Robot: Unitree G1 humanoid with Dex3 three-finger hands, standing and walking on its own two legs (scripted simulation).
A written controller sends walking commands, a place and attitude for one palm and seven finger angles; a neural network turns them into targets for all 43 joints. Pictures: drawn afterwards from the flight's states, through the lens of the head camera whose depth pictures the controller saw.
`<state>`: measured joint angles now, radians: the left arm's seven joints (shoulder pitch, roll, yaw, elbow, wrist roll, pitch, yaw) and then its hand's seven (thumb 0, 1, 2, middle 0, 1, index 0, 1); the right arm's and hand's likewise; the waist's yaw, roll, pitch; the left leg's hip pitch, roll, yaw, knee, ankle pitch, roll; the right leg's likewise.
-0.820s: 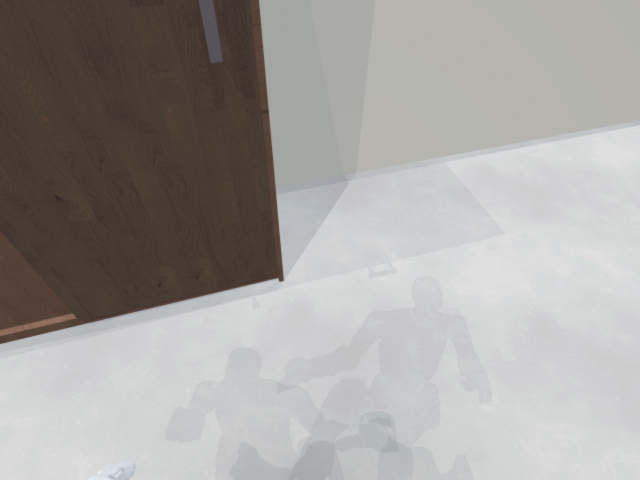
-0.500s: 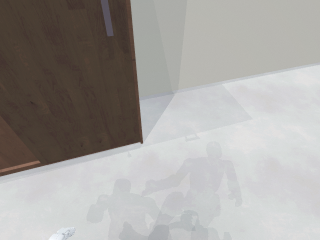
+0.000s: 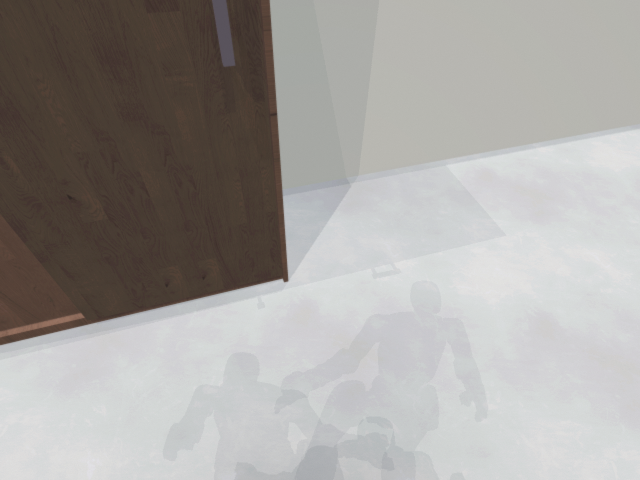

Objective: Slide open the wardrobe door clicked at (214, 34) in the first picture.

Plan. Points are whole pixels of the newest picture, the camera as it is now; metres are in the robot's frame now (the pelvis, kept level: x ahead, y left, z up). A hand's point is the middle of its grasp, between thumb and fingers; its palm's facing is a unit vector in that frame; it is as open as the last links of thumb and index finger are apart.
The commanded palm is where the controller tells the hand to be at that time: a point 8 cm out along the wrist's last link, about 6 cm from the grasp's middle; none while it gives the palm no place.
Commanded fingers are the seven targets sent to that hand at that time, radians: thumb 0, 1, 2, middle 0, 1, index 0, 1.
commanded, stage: look at it before walking up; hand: right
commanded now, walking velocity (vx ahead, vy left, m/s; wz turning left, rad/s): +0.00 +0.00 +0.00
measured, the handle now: (219, 8) +0.89 +0.25 +0.22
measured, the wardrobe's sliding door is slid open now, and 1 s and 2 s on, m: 0.00 0.00 0.00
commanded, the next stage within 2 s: walk to a spot facing it in 0.62 s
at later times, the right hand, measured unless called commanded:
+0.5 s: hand out of the picture +0.08 -0.24 -0.16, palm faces -0.02 +0.94 -0.33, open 7.4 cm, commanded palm none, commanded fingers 0.00 -0.90 -0.90 0.20 0.30 0.20 0.30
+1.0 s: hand out of the picture +0.08 -0.22 -0.17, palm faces -0.09 +0.95 -0.29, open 7.4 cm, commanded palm none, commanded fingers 0.00 -0.90 -0.90 0.20 0.30 0.20 0.30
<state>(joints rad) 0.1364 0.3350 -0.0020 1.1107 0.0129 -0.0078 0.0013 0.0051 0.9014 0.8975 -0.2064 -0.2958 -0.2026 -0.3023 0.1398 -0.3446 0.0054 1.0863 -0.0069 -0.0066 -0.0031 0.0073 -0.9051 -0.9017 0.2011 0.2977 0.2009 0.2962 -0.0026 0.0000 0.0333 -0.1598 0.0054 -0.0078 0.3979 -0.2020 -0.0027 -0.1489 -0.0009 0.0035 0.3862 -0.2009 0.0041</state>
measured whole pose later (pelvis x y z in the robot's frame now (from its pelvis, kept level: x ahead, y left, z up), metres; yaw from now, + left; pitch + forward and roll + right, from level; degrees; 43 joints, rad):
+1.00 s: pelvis +0.00 +0.00 -0.01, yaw +6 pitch +0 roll -1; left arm 0.12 0.25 0.02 1.00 0.02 0.02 0.02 0.00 0.90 0.90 -0.21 -0.30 -0.20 -0.30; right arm 0.19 -0.29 -0.02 0.99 -0.02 0.05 0.00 0.01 -0.91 -0.90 0.20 0.30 0.20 0.30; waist -0.02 0.01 0.06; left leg -0.29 -0.04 -0.10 0.56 -0.26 0.00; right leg -0.23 -0.04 -0.09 0.53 -0.29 0.01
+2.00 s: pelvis +0.05 +0.00 -0.02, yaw +40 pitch +0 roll +2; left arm 0.38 0.19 0.04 1.00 0.02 0.00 0.03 0.00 0.90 0.90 -0.21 -0.30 -0.20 -0.30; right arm 0.08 -0.25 -0.07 0.89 -0.02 0.05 0.04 0.01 -0.91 -0.90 0.19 0.30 0.19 0.30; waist 0.04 0.00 0.12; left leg -0.38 0.01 0.11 0.64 -0.26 0.01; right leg -0.09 -0.14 -0.28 0.62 -0.49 0.02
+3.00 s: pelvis +0.05 +0.01 +0.00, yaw +28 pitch -1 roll -2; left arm 0.23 0.25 0.09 0.96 0.03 0.07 -0.01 0.00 0.91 0.90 -0.20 -0.30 -0.20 -0.30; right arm 0.23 -0.19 -0.05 0.94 -0.02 0.02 -0.03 0.01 -0.91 -0.90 0.20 0.30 0.20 0.30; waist 0.02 -0.03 0.03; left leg -0.20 0.06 0.10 0.48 -0.27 0.02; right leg -0.53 0.00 0.01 1.10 -0.35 0.05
